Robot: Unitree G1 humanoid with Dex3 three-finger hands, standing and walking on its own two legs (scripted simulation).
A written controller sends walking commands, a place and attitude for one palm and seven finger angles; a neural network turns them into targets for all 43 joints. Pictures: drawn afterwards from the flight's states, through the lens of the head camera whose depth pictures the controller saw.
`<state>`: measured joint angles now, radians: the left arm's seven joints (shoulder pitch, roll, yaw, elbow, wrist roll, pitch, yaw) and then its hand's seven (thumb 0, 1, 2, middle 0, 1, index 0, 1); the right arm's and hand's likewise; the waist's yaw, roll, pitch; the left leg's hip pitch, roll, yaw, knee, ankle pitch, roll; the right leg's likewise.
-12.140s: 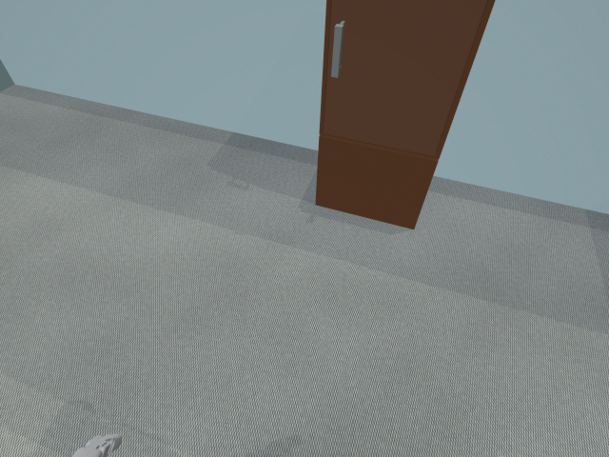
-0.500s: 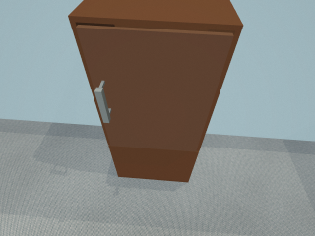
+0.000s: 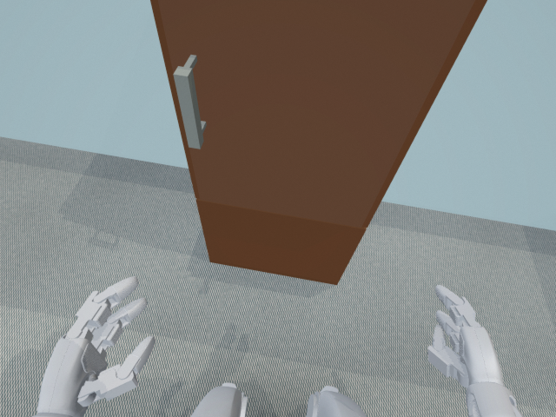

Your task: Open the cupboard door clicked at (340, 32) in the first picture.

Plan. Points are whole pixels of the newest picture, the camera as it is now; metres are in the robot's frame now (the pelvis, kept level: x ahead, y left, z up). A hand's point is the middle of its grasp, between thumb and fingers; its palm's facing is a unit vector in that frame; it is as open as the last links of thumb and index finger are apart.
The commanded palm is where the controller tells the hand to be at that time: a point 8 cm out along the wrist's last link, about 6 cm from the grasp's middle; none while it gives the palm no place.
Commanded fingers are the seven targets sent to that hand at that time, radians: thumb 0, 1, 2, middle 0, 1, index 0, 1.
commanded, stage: raise the hand with hooked fingers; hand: left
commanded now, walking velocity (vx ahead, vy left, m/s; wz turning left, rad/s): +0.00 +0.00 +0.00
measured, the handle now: (194, 104) +0.59 +0.23 +0.07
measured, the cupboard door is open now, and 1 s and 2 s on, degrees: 0 0 0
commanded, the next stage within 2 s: move the hooked fingers beside the handle in 1.60 s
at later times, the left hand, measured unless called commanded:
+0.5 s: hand (101, 299) +0.23 +0.25 +0.06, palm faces +0.00 -1.00 -0.08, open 12.1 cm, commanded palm +0.21 +0.30 +0.07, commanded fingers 0.00 -0.29 0.39 -0.28 -1.07 -0.28 -1.07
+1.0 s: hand (71, 245) +0.28 +0.30 +0.09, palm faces -0.03 -1.00 -0.06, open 14.0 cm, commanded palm +0.26 +0.35 +0.09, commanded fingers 0.00 -0.50 0.30 -0.30 -1.20 -0.30 -1.20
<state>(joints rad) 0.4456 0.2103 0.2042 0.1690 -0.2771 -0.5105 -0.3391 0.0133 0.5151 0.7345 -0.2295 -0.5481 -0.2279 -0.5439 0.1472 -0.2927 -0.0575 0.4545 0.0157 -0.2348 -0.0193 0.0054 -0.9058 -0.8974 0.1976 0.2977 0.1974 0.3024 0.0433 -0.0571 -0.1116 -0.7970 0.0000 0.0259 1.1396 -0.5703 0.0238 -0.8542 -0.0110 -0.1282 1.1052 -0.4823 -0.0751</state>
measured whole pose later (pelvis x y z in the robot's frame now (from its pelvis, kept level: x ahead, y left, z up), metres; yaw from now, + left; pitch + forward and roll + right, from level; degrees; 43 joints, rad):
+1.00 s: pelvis +0.01 +0.03 +0.03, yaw +0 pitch +12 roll -3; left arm 0.03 0.41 0.38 0.34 -0.35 -0.29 -0.51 -0.01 -0.49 0.31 -0.30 -1.19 -0.30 -1.19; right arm 0.26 -0.27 0.07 0.54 0.03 -0.22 -0.07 0.01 -0.90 -0.90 0.20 0.30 0.20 0.30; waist 0.01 0.02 -0.09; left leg -0.68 -0.01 0.02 0.98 -0.50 0.06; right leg -0.71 -0.01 -0.12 0.90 -0.39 -0.02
